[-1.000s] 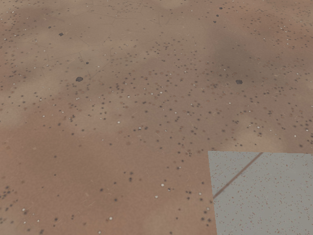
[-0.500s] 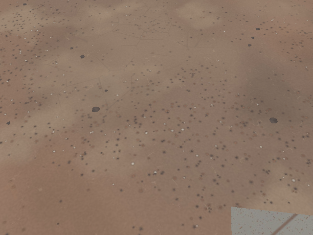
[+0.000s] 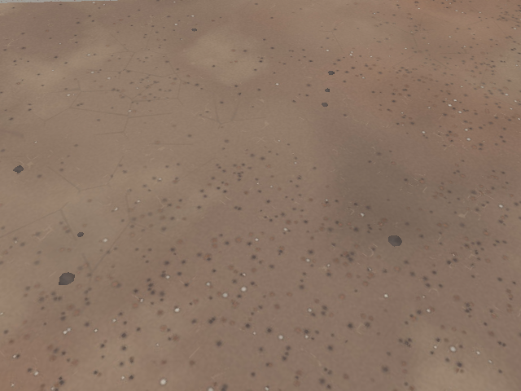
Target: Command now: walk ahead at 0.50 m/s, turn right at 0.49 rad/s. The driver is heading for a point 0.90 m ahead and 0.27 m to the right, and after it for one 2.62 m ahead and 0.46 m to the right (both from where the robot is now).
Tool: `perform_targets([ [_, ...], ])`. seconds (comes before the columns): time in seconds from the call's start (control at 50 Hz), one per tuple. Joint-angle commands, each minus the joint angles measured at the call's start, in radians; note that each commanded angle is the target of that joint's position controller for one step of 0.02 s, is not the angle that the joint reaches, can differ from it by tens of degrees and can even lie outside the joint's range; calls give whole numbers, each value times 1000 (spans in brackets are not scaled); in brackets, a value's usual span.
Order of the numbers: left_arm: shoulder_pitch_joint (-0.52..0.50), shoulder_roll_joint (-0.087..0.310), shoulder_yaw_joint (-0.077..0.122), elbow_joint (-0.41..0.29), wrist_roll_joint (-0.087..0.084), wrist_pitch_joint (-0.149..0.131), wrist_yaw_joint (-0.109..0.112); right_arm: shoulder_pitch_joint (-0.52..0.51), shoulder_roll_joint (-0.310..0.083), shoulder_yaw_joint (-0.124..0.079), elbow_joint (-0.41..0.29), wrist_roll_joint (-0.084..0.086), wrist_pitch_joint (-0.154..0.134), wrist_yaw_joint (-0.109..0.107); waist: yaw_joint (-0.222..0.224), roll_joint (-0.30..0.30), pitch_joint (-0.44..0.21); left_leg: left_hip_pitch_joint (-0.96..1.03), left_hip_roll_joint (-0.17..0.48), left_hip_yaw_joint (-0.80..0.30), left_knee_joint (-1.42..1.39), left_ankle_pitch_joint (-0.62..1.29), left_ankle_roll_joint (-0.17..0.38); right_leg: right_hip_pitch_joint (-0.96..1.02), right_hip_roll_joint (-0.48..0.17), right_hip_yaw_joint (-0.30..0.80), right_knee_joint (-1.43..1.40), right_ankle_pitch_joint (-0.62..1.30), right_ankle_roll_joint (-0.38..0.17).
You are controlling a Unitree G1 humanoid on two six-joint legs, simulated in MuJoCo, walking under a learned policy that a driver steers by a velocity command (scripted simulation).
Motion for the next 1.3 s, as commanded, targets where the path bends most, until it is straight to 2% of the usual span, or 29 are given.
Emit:
perform_targets([
  [0.02,-10,19,2,-65,5,-6,-13,-77,-148,-33,-60,0,-13,-14,27,108,20,-1,274,-98,-169,231,126,-31,-29,15,-133,148,6],
  [0.16,-204,7,-12,-163,8,-10,-55,7,-199,-52,-13,29,28,-23,-33,87,77,180,321,17,-110,359,102,-47,5,-100,-369,136,-45],
  [0.22,-139,53,13,-176,7,-1,-61,-22,-239,-64,-20,44,50,-28,34,135,3,229,324,58,76,797,70,108,90,-179,-378,-9,-101],
  [0.26,128,141,66,-112,2,5,-47,-55,-238,-60,-30,51,61,-31,186,114,-137,108,269,92,447,841,21,485,174,-192,-463,25,-168],
  [0.28,251,238,97,-83,-1,17,-23,-29,-170,-36,-51,16,52,-30,206,-51,-215,-168,206,93,775,362,-29,772,18,71,-487,41,-231],
  [0.3,172,304,97,-120,-1,2,-25,21,-62,-2,-110,4,18,-20,86,-234,-314,-568,-29,-76,1099,-398,-84,1019,-200,682,-664,-172,-434],
  [0.32,187,214,69,-134,6,-16,-36,-81,-153,-16,-121,41,-23,-4,160,-87,-349,-671,15,-267,1149,-381,-57,1025,-226,739,-764,-223,-413],
  [0.34,160,163,55,-128,13,-32,-38,-144,-168,-19,-145,70,-42,4,151,-50,-220,-721,59,-257,1105,-298,-29,928,-197,592,-761,-170,-370],
  [0.36,98,133,45,-132,10,-41,-39,-144,-158,-17,-134,55,-49,-2,99,44,-128,-675,107,-257,1003,-218,-21,773,-146,465,-757,-56,-328],
  [0.38,36,97,34,-144,13,-45,-35,-139,-170,-26,-120,26,-45,-10,63,48,-97,-604,138,-258,909,-170,-27,661,-107,374,-762,44,-300],
  [0.4,6,83,26,-161,23,-46,-29,-118,-175,-31,-113,19,-32,-8,36,29,-83,-542,152,-262,871,-136,-34,587,-83,333,-782,111,-293],
  [0.48,43,130,37,-156,17,-50,-3,-167,-130,-22,-138,0,3,-12,32,33,-45,-518,131,-228,673,-13,-99,466,-39,232,-820,256,-293],
  [0.58,111,140,41,-135,10,-36,14,-339,-92,-3,-190,13,-4,2,101,-20,-10,-433,58,-214,321,280,-115,404,28,179,-803,118,-218],
  [0.68,165,128,41,-109,4,-22,20,-385,-137,-14,-220,25,-25,22,109,-43,-13,-403,35,-254,199,224,-81,527,-24,303,-688,72,-198],
  [0.74,149,104,33,-106,12,-14,23,-235,-170,-32,-176,18,-41,23,35,-82,-62,-228,23,-209,149,159,-21,569,-17,309,-560,239,-166],
  [0.76,146,62,16,-114,20,-17,18,-117,-204,-45,-156,2,-47,18,-20,-55,-166,-22,93,-260,174,160,31,517,34,259,-384,264,-135],
  [0.78,230,12,-1,-129,18,-22,18,27,-277,-63,-137,-16,-45,13,-30,124,-324,333,290,-565,179,76,153,253,149,153,-62,51,-65],
  [0.8,318,12,-10,-121,-5,-31,19,103,-277,-70,-85,9,-30,26,-15,390,-375,470,428,-948,46,-171,263,1,211,98,190,-411,-21],
  [0.82,252,101,7,-117,-13,-35,17,58,-193,-46,-101,33,-26,28,-35,255,-240,385,403,-924,3,-343,230,-103,154,142,276,-378,-21],
  [0.86,74,112,9,-155,6,-40,15,-44,-140,-26,-115,16,-10,23,-25,116,-54,135,320,-664,-28,-206,176,-103,87,78,236,-241,-26],
  [0.88,47,103,12,-161,18,-42,12,-69,-117,-17,-113,9,-9,21,-3,115,-26,59,288,-591,-48,-107,169,-72,51,71,170,-194,-29],
  [0.94,71,46,1,-158,17,-40,2,-64,-116,-11,-94,14,-13,17,31,156,-32,-24,247,-473,-100,56,178,7,14,24,45,-157,-19],
  [1.04,-79,4,-26,-201,24,-50,-7,-24,-186,-26,-65,31,-4,6,-7,128,-11,-43,223,-326,-149,181,172,34,9,-29,-273,72,5],
  [1.18,-233,32,-23,-250,9,-61,-33,80,-215,-28,-5,47,26,3,-39,138,21,66,271,-293,-86,235,128,112,58,-58,-492,125,-24],
  [1.22,-157,64,-7,-232,13,-64,-35,62,-232,-31,-2,49,38,-1,24,143,-19,86,267,-268,17,412,102,245,88,-86,-545,91,-57],
  [1.24,-35,102,14,-193,19,-62,-29,62,-217,-24,-2,48,41,-3,84,124,-96,57,223,-226,165,538,78,427,111,-106,-567,93,-84],
  [1.26,120,161,35,-165,37,-62,-19,58,-173,-4,-22,30,39,-5,152,74,-217,-96,168,-197,414,433,34,699,-6,10,-535,177,-137],
  [1.28,195,263,55,-158,57,-52,-11,153,-63,33,-49,14,23,-3,129,-179,-361,-478,10,-137,805,-78,-49,1047,-282,411,-563,263,-290],
  [1.3,211,180,35,-152,49,-46,-12,154,-122,19,-21,30,9,-1,148,-180,-422,-557,-7,-273,962,-418,-58,1020,-330,555,-637,352,-333],
])
Keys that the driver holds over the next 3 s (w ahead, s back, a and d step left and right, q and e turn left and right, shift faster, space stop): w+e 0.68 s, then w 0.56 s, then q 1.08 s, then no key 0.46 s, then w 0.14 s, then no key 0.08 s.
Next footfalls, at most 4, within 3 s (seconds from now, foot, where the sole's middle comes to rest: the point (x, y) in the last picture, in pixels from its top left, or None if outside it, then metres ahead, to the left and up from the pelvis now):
0.26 right None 0.30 -0.15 -0.78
0.76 left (277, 336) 0.64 -0.05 -0.78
1.26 right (399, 298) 0.74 -0.41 -0.78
1.74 left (331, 245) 0.93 -0.24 -0.78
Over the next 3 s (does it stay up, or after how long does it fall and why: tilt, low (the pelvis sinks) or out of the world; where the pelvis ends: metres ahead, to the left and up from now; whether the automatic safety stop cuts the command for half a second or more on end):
stays up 0.84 -0.32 -0.01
